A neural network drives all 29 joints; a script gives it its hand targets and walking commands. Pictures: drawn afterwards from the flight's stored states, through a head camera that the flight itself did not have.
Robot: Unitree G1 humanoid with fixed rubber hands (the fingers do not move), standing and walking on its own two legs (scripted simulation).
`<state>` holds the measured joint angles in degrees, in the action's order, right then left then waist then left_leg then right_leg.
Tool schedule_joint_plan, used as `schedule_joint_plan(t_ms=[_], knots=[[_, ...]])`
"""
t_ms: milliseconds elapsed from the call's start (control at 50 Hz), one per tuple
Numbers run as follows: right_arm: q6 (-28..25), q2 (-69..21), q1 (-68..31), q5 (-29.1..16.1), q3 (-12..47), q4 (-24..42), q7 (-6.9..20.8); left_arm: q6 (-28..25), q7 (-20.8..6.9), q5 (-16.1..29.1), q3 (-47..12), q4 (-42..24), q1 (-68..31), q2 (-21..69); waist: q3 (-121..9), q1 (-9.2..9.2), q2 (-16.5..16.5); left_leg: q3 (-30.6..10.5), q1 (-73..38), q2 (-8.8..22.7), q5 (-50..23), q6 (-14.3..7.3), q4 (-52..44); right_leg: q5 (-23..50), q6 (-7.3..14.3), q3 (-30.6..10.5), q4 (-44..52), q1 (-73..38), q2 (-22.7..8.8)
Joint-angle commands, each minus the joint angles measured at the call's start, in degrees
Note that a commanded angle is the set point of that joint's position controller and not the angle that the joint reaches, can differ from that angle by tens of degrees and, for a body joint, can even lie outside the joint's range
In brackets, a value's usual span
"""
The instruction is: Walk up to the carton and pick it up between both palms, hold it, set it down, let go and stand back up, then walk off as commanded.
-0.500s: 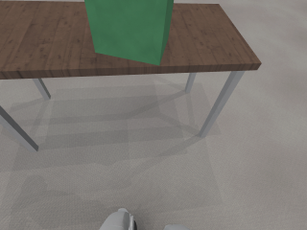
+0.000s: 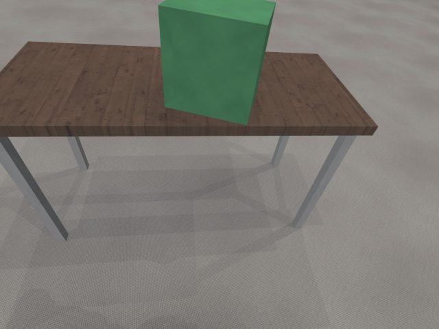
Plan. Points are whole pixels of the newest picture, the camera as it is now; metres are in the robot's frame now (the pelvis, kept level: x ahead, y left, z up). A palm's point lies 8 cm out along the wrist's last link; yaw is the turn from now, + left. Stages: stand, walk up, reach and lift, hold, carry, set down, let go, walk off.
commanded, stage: walk off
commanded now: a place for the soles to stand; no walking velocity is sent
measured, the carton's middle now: (217, 57) +0.85 -0.01 +0.11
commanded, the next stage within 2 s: stand in 1.88 s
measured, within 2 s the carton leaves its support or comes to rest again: neither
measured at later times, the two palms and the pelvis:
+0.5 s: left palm out of the picture +0.12 +0.24 -0.09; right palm (395, 306) +0.20 -0.39 -0.11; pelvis +0.10 -0.08 +0.00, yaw +2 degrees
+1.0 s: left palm (87, 322) +0.18 +0.23 -0.09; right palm (385, 301) +0.21 -0.38 -0.12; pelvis +0.09 -0.08 +0.00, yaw +1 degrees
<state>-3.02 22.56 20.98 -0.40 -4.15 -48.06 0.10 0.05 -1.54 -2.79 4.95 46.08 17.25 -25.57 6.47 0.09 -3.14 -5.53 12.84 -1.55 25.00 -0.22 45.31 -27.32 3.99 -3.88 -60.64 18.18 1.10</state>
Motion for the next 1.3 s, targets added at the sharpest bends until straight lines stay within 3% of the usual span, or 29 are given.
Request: schedule_joint_plan(t_ms=[0,80,120,160,200,220,240,260,300,340,440,500,520,540,580,600,640,680,740,760,920,980,1000,1040,1080,1160,1200,1240,1280], knots=[[-3.47,20.32,-2.18,1.29,-5.01,2.77,-0.99,-1.47,-1.70,-0.22,4.44,-6.22,-1.64,-13.58,9.09,0.08,13.47,-26.38,8.64,15.38,16.16,-10.75,-32.00,3.55,-3.23,-1.17,2.50,15.72,-5.44],[-3.50,20.47,-1.64,1.53,-4.84,2.48,-0.55,-2.10,-1.61,0.31,3.57,-6.85,-4.30,-12.44,6.00,0.97,18.35,-22.89,3.39,15.10,2.53,-12.76,-29.35,0.75,-2.90,1.82,9.08,14.16,-4.56],[-3.23,20.75,-3.25,1.77,-4.64,2.27,-0.71,-2.69,-1.25,0.59,2.85,-6.57,-4.52,-12.11,4.86,0.61,23.37,-19.82,2.99,14.74,-10.80,-13.30,-26.19,0.55,-2.11,2.78,11.70,11.18,-4.15],[-3.06,19.74,-3.97,2.05,-3.93,3.39,-0.71,-3.48,-0.63,0.74,2.68,-6.36,-2.34,-11.72,2.65,-0.74,23.02,-14.80,2.39,14.12,-26.73,-12.40,-19.68,2.55,-0.89,3.68,19.19,5.67,-3.04],[-2.52,16.07,-7.69,2.11,-2.46,5.14,-1.26,-4.20,-0.11,1.14,3.61,-2.55,10.39,-11.97,-6.06,-9.28,10.99,-1.38,12.65,6.03,-42.36,-6.21,5.24,9.86,1.81,0.88,31.33,-19.20,-0.85],[-2.40,11.88,-9.51,0.81,-0.84,7.78,-1.50,-4.58,0.65,1.02,4.33,-1.17,15.42,-17.41,-11.45,-11.72,-1.96,1.49,21.42,-0.09,-28.22,-3.02,20.77,14.59,6.20,-16.15,34.83,-28.00,-10.94],[-2.44,9.75,-7.42,0.60,-0.21,7.23,-2.32,-4.76,1.02,1.99,4.63,-2.64,11.48,-20.87,-9.11,-7.34,-12.13,1.40,27.39,-4.80,6.56,-2.19,22.22,27.65,9.89,-34.04,40.77,-26.89,-20.82],[-2.18,13.11,-6.48,1.62,-1.84,5.85,-2.56,-4.37,0.82,2.03,3.74,-2.16,9.91,-19.99,-8.41,-5.61,-3.55,-1.97,26.18,-2.14,9.24,-2.18,23.21,36.80,13.28,-36.58,37.17,-25.01,-22.53],[-2.16,12.93,-6.28,1.54,-1.99,2.62,-2.30,-4.60,1.29,2.47,2.50,-1.93,6.03,-16.81,-6.81,-3.77,0.73,-1.26,24.80,-0.16,9.28,-2.20,22.07,47.55,12.04,-26.55,32.59,-21.97,-19.59],[-1.69,13.08,-6.89,1.69,-1.78,2.03,-1.81,-4.55,2.00,2.29,1.86,-2.25,4.12,-14.14,-7.04,-3.54,-1.03,-0.42,25.15,1.39,7.31,-1.95,15.07,53.89,9.93,-18.80,28.28,-22.16,-17.43],[-1.04,10.96,-9.82,0.95,-1.26,1.34,-1.47,-3.69,2.83,2.13,0.58,-2.05,1.27,-10.96,-8.55,-3.09,-3.14,1.59,16.01,4.17,-1.66,-1.70,-4.77,57.60,5.35,-11.88,24.98,-17.29,-14.22],[-0.95,11.54,-6.57,1.09,-1.82,-0.08,-1.76,-2.54,2.81,3.09,0.09,-2.99,-4.44,-9.77,-10.53,0.23,-3.22,3.18,-2.08,3.98,-23.53,-3.10,-15.06,53.61,1.65,-4.96,19.02,-5.71,-9.05],[-0.77,12.69,-6.49,1.48,-2.48,0.03,-2.00,-2.55,3.09,3.47,-0.03,-2.89,-4.70,-9.56,-9.95,0.62,-0.41,0.03,-6.64,4.94,-33.31,-4.34,-14.55,51.42,0.52,-4.65,15.81,-1.21,-8.04],[-0.60,14.86,-7.12,1.63,-2.87,0.74,-2.43,-2.32,3.16,3.97,0.10,-3.78,-3.81,-8.20,-12.16,0.07,1.37,-9.61,-10.21,11.15,-40.96,-8.18,-12.92,47.10,-1.60,-4.04,12.39,3.03,-5.17],[-0.42,16.02,-7.50,1.11,-3.11,1.40,-2.54,-2.46,3.69,3.31,0.71,-2.87,-1.85,-8.29,-13.23,-0.23,2.92,-17.59,-7.41,19.74,-51.03,-15.71,-11.57,26.40,-3.65,0.74,5.03,2.71,-0.29],[-0.08,15.70,-8.55,0.90,-2.66,1.11,-2.33,-2.40,3.79,3.02,1.03,-2.55,-3.05,-8.99,-11.28,-0.75,5.10,-15.54,-4.88,19.25,-55.84,-15.23,-10.83,14.95,-2.05,0.58,7.10,2.27,-1.25],[0.66,14.87,-12.82,0.95,-2.03,2.11,-1.87,-2.73,3.07,2.74,0.66,-1.14,-0.80,-9.12,-7.69,-2.82,5.84,-8.40,-0.48,14.57,-49.16,-10.86,-8.14,15.94,0.21,-0.88,20.82,1.09,-3.71],[1.42,13.08,-14.43,0.92,-1.68,3.20,-1.51,-3.07,2.76,2.09,1.47,-1.04,-0.45,-11.50,-6.69,-3.16,0.29,-1.70,5.32,6.62,-34.65,-5.66,0.20,35.24,2.49,-10.56,27.67,-3.18,-8.82],[2.01,11.02,-15.35,0.83,-1.56,3.94,-1.53,-3.34,3.15,1.77,1.41,-0.77,-0.69,-13.11,-8.69,-2.71,-3.78,0.36,20.61,0.70,3.12,-2.38,5.78,61.70,4.99,-18.36,25.38,-18.30,-16.19],[2.36,11.67,-16.02,0.88,-1.88,3.47,-1.76,-3.18,3.44,1.46,1.72,-1.15,0.47,-13.61,-7.59,-3.91,-3.15,-0.63,21.44,0.85,5.52,-1.92,7.50,61.43,5.10,-19.60,26.94,-16.71,-17.33],[2.78,11.82,-13.25,0.56,-2.47,2.28,-1.78,-2.63,3.92,1.67,1.47,-2.12,-4.21,-11.41,-7.23,-2.51,-4.59,1.32,16.29,0.61,0.03,-1.04,2.44,50.71,2.90,-17.04,26.66,-14.91,-14.99],[1.95,11.36,-10.62,0.49,-2.51,1.48,-1.56,-2.55,3.41,2.11,0.81,-3.34,-9.68,-10.54,-7.86,1.06,-2.73,1.32,4.72,2.17,-11.02,-2.17,-5.67,43.24,2.35,-11.52,25.09,-5.70,-11.68],[1.72,12.36,-9.16,0.73,-2.97,0.82,-1.65,-2.29,3.43,2.33,1.03,-4.10,-11.06,-9.82,-8.27,1.40,0.86,-1.21,-1.43,4.57,-22.84,-3.41,-10.13,38.68,0.42,-7.09,22.62,-0.62,-7.59],[1.05,15.11,-9.38,1.23,-3.32,2.35,-1.85,-2.07,3.50,2.58,0.76,-3.91,-9.26,-7.43,-14.11,1.53,7.67,-19.67,-5.35,16.18,-32.90,-11.91,-17.59,21.16,-2.59,-0.86,8.91,2.56,0.87],[1.26,15.10,-12.74,1.34,-2.60,1.97,-1.95,-1.13,3.60,2.45,0.60,-1.96,-6.69,-8.33,-8.80,0.04,10.95,-21.94,3.43,19.35,-30.75,-14.65,-20.10,-9.01,-2.05,1.00,6.05,0.46,0.72],[1.85,13.20,-16.44,1.61,-1.70,2.92,-1.25,-2.37,2.49,2.22,0.44,0.30,-4.69,-8.32,-4.69,-1.39,11.07,-11.12,7.36,12.16,-24.72,-7.77,-14.33,3.85,-0.38,-0.35,28.37,-2.26,-2.78],[1.81,11.58,-15.96,0.85,-1.48,3.52,-1.03,-2.65,2.41,2.21,0.82,-0.31,-6.76,-11.54,-9.22,-0.32,5.98,-5.01,5.98,4.22,-21.47,-4.26,-6.32,14.94,2.20,-11.78,30.87,-2.57,-9.29],[2.14,12.13,-15.07,0.75,-2.15,2.16,-1.26,-2.39,2.26,2.06,1.10,-0.73,-9.43,-12.92,-6.67,0.22,3.50,-1.94,4.49,0.98,-11.89,-2.73,-3.83,10.65,5.52,-15.33,32.56,3.51,-12.97],[2.12,12.45,-13.49,0.52,-2.31,1.03,-1.15,-1.95,2.29,1.96,0.68,-1.31,-11.66,-11.46,-4.18,1.25,3.57,-3.61,2.26,2.62,-11.58,-3.42,-7.05,6.67,5.41,-12.49,31.72,7.08,-11.54]])
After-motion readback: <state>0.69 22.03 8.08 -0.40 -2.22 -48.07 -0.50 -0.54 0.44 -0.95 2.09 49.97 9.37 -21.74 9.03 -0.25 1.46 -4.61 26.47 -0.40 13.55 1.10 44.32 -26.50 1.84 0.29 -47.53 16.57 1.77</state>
